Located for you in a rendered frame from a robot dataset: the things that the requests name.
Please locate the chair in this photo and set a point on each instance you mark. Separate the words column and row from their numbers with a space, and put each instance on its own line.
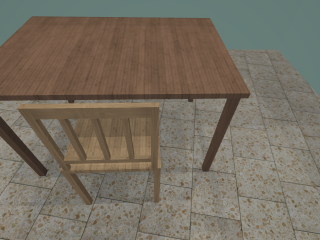
column 107, row 138

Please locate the table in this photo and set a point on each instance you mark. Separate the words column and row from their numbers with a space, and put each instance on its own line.
column 118, row 58

